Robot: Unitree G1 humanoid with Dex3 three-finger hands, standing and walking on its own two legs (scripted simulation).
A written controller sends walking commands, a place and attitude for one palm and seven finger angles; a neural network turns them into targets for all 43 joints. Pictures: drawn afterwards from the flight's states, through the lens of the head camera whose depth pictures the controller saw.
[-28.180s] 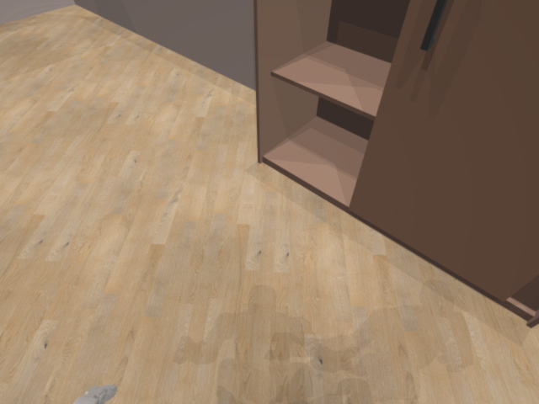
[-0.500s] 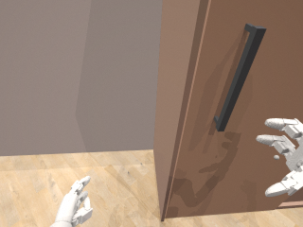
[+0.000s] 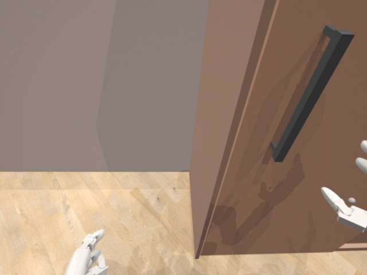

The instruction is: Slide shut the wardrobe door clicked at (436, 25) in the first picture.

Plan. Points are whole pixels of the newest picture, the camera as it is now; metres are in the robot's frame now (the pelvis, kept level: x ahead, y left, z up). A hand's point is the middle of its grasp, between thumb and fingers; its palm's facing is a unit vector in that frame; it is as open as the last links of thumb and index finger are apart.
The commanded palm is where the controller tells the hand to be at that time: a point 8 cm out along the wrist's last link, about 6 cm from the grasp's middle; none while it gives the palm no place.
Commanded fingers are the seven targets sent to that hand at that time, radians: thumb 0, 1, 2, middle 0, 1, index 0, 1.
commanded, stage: draw the hand back to the body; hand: right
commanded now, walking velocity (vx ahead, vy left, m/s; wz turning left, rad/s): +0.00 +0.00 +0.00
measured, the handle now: (299, 104) +0.38 -0.23 +0.23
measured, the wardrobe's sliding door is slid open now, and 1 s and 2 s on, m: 0.00 0.00 0.00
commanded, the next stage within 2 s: step back with the hand held close in 0.56 s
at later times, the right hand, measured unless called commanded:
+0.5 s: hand (350, 201) +0.20 -0.27 +0.16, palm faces +0.47 +0.80 -0.37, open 7.5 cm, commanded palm +0.15 -0.30 +0.17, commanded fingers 0.00 -0.90 -0.90 0.20 0.30 0.20 0.30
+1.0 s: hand (349, 207) +0.20 -0.27 +0.15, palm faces +0.34 +0.79 -0.51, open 7.4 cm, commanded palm +0.14 -0.31 +0.18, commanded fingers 0.00 -0.90 -0.90 0.20 0.30 0.20 0.30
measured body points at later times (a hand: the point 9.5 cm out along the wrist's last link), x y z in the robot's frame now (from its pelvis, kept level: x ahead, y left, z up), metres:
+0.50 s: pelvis +0.01 +0.00 +0.00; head -0.01 +0.01 +0.45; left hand +0.20 +0.21 -0.08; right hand +0.17 -0.31 +0.18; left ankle +0.02 +0.12 -0.74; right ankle -0.02 -0.10 -0.74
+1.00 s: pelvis -0.02 -0.02 +0.00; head +0.00 +0.00 +0.45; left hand +0.16 +0.24 -0.08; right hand +0.17 -0.31 +0.18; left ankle +0.02 +0.12 -0.74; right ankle -0.02 -0.10 -0.74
